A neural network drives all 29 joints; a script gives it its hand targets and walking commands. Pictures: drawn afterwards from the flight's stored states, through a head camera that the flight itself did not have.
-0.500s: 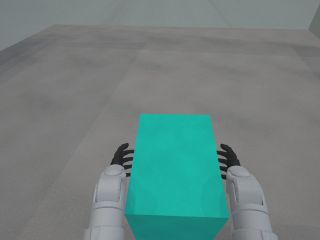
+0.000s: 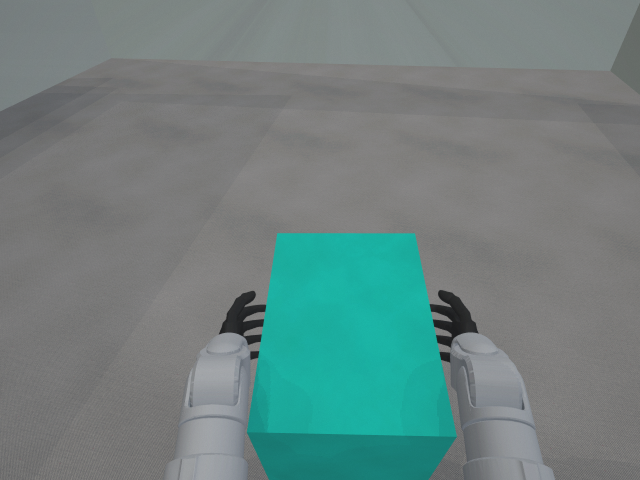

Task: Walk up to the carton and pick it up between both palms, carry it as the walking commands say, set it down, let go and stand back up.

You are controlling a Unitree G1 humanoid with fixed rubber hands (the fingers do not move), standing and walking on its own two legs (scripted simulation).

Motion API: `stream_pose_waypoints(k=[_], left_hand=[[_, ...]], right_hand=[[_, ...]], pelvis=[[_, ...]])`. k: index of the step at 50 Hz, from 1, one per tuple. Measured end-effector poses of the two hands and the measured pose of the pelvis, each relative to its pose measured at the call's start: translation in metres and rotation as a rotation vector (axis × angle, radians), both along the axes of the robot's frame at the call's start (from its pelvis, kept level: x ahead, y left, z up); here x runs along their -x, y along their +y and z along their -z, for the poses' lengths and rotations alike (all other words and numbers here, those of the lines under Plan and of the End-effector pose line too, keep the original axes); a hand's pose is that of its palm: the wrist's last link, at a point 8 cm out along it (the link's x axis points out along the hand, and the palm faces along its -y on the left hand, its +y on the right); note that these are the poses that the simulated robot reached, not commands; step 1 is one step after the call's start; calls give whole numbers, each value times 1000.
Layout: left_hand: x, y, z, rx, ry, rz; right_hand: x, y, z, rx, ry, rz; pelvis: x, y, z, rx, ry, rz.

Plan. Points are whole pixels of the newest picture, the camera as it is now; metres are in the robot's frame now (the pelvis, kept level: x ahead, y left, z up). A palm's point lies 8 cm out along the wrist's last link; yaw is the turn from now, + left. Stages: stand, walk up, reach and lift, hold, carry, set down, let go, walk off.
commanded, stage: hold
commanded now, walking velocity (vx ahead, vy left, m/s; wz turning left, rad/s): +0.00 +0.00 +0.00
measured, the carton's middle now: (345, 357) +0.32 +0.00 -0.02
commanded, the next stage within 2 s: carry in 0.42 s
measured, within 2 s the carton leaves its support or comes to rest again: neither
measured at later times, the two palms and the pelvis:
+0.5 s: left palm (233, 340) +0.30 +0.15 +0.05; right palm (459, 340) +0.30 -0.15 +0.05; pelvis +0.01 +0.00 +0.00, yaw +0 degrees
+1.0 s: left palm (253, 247) +0.44 +0.14 +0.09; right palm (448, 244) +0.44 -0.16 +0.09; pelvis +0.20 -0.01 +0.00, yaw -1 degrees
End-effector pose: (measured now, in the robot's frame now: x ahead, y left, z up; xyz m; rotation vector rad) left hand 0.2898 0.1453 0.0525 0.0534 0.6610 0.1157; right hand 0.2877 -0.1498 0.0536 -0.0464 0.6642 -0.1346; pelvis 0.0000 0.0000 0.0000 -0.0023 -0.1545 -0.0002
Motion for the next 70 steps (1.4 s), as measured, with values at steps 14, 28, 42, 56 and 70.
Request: stream_pose_waypoints(k=[14,28,42,56,70], left_hand=[[-3,2,-1,-3,-2,2],[-21,5,-3,34,-34,-27],[-105,-26,-34,80,-88,2],[-225,15,-25,107,-64,-93],[-389,3,-37,119,6,8]], right_hand=[[-3,2,-1,2,-3,-4],[-23,5,-4,-5,-36,4],[-87,-27,-31,-79,-94,111],[-231,13,-26,-87,-66,55],[-364,3,-43,-61,-3,161]], pelvis=[[-3,2,-1,1,3,1],[-20,2,8,10,144,-1],[-118,-11,13,14,252,33],[-279,11,26,-33,218,45],[-429,20,-6,15,227,75]])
